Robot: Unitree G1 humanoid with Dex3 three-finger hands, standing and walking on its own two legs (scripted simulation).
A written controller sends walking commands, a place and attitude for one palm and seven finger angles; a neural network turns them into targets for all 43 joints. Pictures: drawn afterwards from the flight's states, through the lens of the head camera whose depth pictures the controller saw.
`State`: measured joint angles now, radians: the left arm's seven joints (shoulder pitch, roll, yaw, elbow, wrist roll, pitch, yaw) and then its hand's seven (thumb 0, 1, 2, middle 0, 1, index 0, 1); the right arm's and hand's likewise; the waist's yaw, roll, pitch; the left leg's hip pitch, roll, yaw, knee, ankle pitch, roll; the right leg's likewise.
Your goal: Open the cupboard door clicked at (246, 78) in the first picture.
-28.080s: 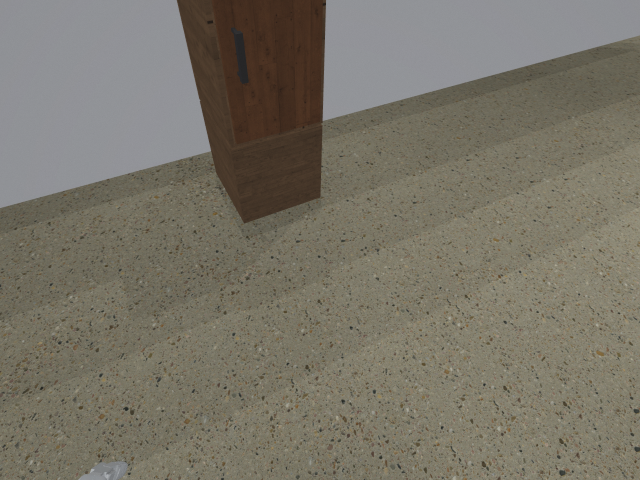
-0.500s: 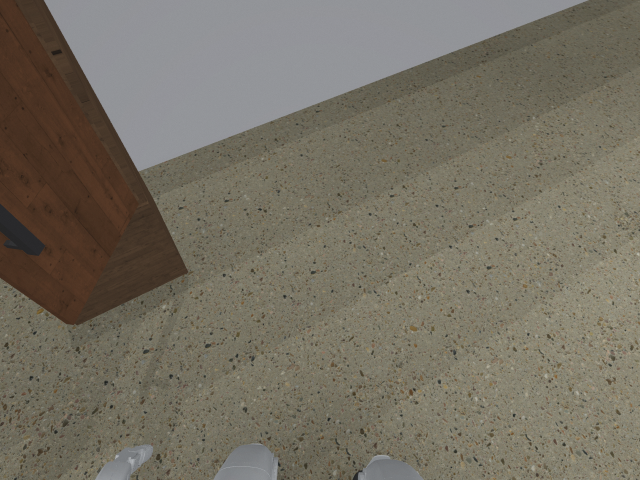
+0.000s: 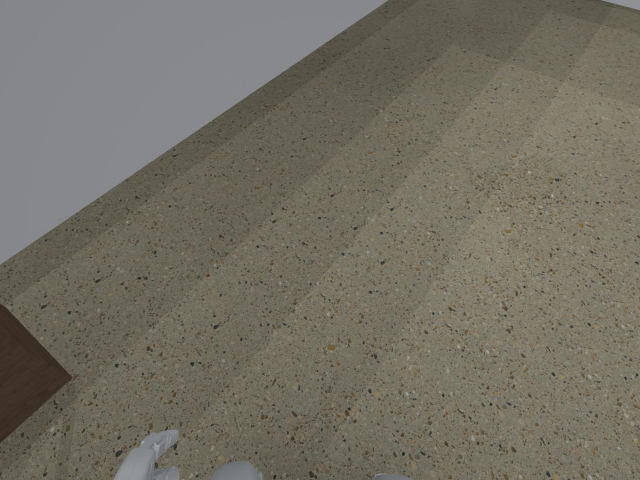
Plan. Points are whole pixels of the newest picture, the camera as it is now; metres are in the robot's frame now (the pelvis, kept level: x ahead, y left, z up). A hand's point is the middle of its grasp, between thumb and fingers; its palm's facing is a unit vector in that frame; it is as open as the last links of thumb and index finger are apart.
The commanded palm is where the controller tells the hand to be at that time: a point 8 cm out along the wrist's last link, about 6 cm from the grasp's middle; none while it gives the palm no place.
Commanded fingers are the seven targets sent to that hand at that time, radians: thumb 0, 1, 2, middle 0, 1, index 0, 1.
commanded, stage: walk to a spot facing it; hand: left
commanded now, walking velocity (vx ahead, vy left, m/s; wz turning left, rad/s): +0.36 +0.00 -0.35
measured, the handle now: out of the picture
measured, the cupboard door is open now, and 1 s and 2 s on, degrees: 50 50 50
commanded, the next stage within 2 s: turn to face it in 1.04 s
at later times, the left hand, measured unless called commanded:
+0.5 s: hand (257, 337) +0.35 +0.11 -0.15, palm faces -0.21 -0.96 -0.20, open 7.4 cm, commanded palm none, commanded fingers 0.00 0.90 0.90 -0.20 -0.30 -0.20 -0.30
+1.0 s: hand (304, 248) +0.53 +0.03 -0.16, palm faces -0.20 -0.96 -0.20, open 7.4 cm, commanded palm none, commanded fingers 0.00 0.90 0.90 -0.20 -0.30 -0.20 -0.30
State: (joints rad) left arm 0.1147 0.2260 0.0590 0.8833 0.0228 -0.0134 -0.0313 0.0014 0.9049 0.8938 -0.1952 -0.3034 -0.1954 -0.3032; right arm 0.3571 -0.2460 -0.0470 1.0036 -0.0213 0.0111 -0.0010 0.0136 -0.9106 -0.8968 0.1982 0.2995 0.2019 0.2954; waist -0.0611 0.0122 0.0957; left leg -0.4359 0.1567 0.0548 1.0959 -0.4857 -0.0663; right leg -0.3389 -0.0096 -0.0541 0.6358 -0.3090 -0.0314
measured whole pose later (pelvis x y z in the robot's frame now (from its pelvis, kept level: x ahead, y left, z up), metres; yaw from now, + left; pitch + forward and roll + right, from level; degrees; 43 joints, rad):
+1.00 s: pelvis +0.42 -0.14 +0.00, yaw -12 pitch +0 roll +2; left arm 0.20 0.20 0.06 0.99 0.03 -0.05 -0.05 0.01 0.91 0.89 -0.19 -0.30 -0.19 -0.30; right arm 0.35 -0.15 -0.04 1.06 -0.03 -0.05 0.01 0.01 -0.92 -0.90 0.20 0.30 0.20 0.30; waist -0.01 -0.01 0.03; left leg -0.21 0.10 0.10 0.57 -0.36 -0.05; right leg -0.38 -0.09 -0.09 0.62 -0.30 -0.01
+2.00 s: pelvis +0.65 -0.24 +0.00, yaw +19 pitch +1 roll +0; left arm 0.17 0.27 0.07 0.90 0.02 0.06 0.01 0.01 0.91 0.89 -0.20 -0.30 -0.20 -0.30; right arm 0.12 -0.23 -0.04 0.88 -0.02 0.02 0.00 0.01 -0.91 -0.90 0.20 0.30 0.20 0.30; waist 0.00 -0.04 0.12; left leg -0.33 0.01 0.01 0.59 -0.28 0.00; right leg -0.46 -0.09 -0.04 1.05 -0.50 0.09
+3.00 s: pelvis +0.71 -0.29 +0.01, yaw +55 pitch +1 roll +2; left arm 0.22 0.21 0.04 0.87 0.03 0.02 0.01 0.00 0.90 0.89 -0.20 -0.30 -0.20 -0.30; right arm 0.11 -0.24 -0.06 0.89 -0.01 0.06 0.03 0.01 -0.91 -0.90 0.20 0.30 0.20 0.29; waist -0.01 -0.05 0.12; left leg -0.35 0.00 0.08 0.71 -0.40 -0.05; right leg -0.23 -0.15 -0.18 0.57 -0.33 0.02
